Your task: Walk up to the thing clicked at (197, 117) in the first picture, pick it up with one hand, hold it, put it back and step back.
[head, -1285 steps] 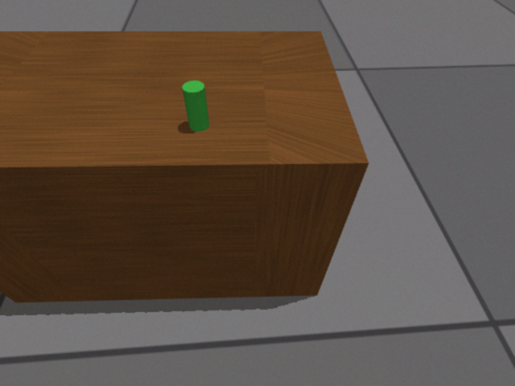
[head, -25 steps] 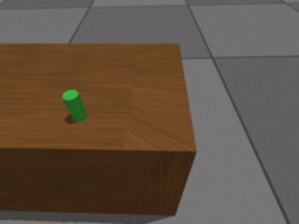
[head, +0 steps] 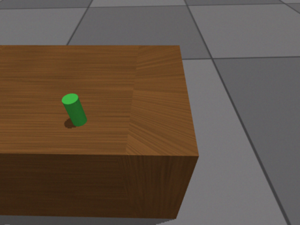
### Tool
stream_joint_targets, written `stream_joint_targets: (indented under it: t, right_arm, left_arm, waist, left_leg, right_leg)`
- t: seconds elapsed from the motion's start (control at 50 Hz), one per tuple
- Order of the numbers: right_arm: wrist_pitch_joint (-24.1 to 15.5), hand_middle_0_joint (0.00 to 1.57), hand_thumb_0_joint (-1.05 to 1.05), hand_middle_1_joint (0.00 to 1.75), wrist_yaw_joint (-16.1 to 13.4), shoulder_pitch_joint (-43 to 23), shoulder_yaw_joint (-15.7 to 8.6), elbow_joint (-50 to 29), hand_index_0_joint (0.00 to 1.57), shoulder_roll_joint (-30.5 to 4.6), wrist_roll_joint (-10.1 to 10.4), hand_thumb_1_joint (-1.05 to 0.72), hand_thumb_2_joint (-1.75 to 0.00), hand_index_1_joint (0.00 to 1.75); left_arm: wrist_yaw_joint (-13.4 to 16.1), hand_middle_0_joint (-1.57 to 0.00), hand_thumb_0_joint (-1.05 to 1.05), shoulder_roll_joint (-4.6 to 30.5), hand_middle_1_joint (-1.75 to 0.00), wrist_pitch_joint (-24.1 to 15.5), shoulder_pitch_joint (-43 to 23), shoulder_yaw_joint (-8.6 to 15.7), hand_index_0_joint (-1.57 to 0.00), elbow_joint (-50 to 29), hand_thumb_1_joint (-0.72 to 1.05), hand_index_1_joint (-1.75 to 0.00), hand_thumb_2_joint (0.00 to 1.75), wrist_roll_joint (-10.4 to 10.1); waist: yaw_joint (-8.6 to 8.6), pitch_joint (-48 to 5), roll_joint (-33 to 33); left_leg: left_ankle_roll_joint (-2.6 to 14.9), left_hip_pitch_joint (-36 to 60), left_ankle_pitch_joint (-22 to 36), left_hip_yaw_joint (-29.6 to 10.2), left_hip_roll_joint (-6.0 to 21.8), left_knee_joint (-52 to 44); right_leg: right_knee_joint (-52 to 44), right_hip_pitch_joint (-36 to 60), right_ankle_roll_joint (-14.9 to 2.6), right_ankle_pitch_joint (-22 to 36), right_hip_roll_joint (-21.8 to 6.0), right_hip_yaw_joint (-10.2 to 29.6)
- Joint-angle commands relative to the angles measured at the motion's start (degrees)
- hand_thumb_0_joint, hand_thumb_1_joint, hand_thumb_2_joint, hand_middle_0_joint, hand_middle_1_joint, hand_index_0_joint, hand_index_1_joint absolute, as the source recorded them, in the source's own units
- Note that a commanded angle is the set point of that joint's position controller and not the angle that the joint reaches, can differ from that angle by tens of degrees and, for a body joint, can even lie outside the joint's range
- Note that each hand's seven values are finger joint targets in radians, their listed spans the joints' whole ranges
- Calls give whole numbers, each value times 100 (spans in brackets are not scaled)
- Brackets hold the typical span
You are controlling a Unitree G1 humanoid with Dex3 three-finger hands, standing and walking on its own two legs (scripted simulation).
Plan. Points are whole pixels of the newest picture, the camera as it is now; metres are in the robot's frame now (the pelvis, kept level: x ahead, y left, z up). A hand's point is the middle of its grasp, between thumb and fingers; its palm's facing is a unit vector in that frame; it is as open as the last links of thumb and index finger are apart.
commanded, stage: home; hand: left
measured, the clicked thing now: (75, 110) +0.47 +0.26 +0.02
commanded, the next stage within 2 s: stand in 0.56 s
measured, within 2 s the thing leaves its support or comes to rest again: neither
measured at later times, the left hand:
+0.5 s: hand out of the picture +0.07 +0.25 -0.15, palm faces -0.01 -0.93 -0.36, open 17.5 cm
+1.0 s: hand out of the picture +0.08 +0.25 -0.15, palm faces -0.02 -0.93 -0.36, open 11.9 cm
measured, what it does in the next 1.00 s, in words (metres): stands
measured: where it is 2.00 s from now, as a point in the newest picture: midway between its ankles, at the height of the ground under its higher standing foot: outside the picture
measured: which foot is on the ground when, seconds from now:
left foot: down 0.00-1.00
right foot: down 0.00-1.00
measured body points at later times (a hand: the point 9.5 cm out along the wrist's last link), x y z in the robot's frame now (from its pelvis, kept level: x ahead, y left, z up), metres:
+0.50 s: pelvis +0.00 +0.00 +0.00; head +0.00 -0.02 +0.45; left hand +0.07 +0.30 -0.12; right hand +0.07 -0.31 -0.14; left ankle -0.02 +0.14 -0.75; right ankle +0.03 -0.12 -0.75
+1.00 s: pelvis +0.00 -0.01 +0.00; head +0.00 -0.02 +0.45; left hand +0.08 +0.30 -0.12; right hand +0.06 -0.31 -0.14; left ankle -0.02 +0.14 -0.75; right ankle +0.03 -0.12 -0.75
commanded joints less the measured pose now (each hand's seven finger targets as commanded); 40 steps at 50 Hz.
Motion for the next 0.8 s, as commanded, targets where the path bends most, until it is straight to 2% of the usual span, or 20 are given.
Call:
stream_joint_targets:
  t: [0.0, 0.02, 0.04, 0.16, 0.2, 0.3, 0.36, 0.56, 0.64, 0.68, 0.7, 0.78]
  right_arm:
    - [-92, 20, 0, 30, -69, -147, -240, -290, 20, -1222, 0, -90, -90, 30]
    - [-84, 20, 0, 30, -70, -171, -246, -288, 20, -1218, 11, -90, -90, 30]
    - [-100, 20, 0, 30, -66, -129, -241, -291, 20, -1223, 7, -90, -90, 30]
    - [-93, 20, 0, 30, -65, -174, -250, -268, 20, -1204, 3, -90, -90, 30]
    - [-101, 20, 0, 30, -72, -217, -264, -284, 20, -1234, 7, -90, -90, 30]
    - [-98, 20, 0, 30, -68, -202, -255, -261, 20, -1215, 9, -90, -90, 30]
    - [-101, 20, 0, 30, -72, -218, -252, -261, 20, -1246, 9, -90, -90, 30]
    - [-74, 20, 0, 30, -67, -188, -240, -235, 20, -1203, 4, -90, -90, 30]
    - [-88, 20, 0, 30, -66, -197, -246, -243, 20, -1205, 12, -90, -90, 30]
    - [-87, 20, 0, 30, -67, -200, -253, -261, 20, -1181, 13, -90, -90, 30]
    - [-92, 20, 0, 30, -73, -180, -252, -257, 20, -1208, 4, -90, -90, 30]
    - [-88, 20, 0, 30, -70, -184, -253, -241, 20, -1172, 8, -90, -90, 30]
  left_arm:
    - [76, -5, 0, 1245, -5, -81, -195, 224, -5, -294, -59, -5, 3, 11]
    - [78, -5, 0, 1264, -5, -73, -187, 228, -5, -280, -59, -5, 3, 16]
    - [77, -5, 0, 1267, -5, -86, -214, 238, -5, -290, -59, -5, 3, 18]
    - [62, -5, 0, 1264, -5, -71, -199, 250, -5, -295, -59, -5, 3, 9]
    - [63, -5, 0, 1285, -5, -79, -173, 256, -5, -304, -59, -5, 3, 11]
    - [67, -5, 0, 1289, -5, -79, -166, 257, -5, -303, -57, -5, 4, 1]
    - [64, -5, 0, 1269, -5, -91, -123, 252, -5, -320, -58, -5, 4, 2]
    - [69, -5, 0, 1277, -5, -77, -110, 273, -5, -306, -56, -5, 5, 0]
    - [64, -5, 0, 1279, -5, -86, -139, 286, -5, -332, -55, -5, 6, 1]
    - [71, -20, 0, 1299, -21, -87, -135, 294, -20, -346, -39, -21, 22, 7]
    - [70, -20, 0, 1272, -29, -90, -160, 295, -20, -348, -31, -29, 30, 2]
    - [62, -20, 0, 1274, -30, -81, -133, 291, -20, -346, 1, -30, 62, 1]
  waist:
    - [52, -206, -3]
    - [48, -165, -42]
    - [30, -219, -34]
    - [51, -126, -40]
    - [41, -287, -7]
    - [27, -241, -86]
    - [36, -360, -33]
    - [33, -151, -63]
    - [28, -224, -45]
    - [23, -257, -82]
    - [16, -243, -61]
    - [44, -193, -95]
  left_leg:
    - [249, -499, 526, -413, 554, -422]
    - [244, -477, 476, -428, 547, -439]
    - [247, -486, 612, -426, 566, -441]
    - [246, -512, 309, -421, 538, -496]
    - [255, -368, 509, -426, 569, -455]
    - [247, -374, 556, -398, 555, -463]
    - [262, -310, 735, -386, 581, -411]
    - [251, -401, 349, -360, 547, -463]
    - [255, -381, 397, -372, 584, -448]
    - [232, -335, 509, -361, 574, -457]
    - [243, -384, 538, -373, 591, -455]
    - [238, -394, 395, -369, 580, -483]
  right_leg:
    - [-345, 454, -147, 508, -544, 608]
    - [-367, 372, -145, 411, -530, 587]
    - [-331, 478, -144, 580, -547, 606]
    - [-397, 344, -161, 145, -524, 608]
    - [-354, 387, -194, 452, -564, 638]
    - [-353, 362, -188, 489, -541, 611]
    - [-331, 454, -185, 808, -576, 635]
    - [-446, 308, -178, 351, -543, 638]
    - [-420, 390, -187, 481, -555, 665]
    - [-391, 372, -194, 562, -561, 654]
    - [-384, 416, -186, 630, -553, 664]
    - [-416, 343, -181, 376, -536, 635]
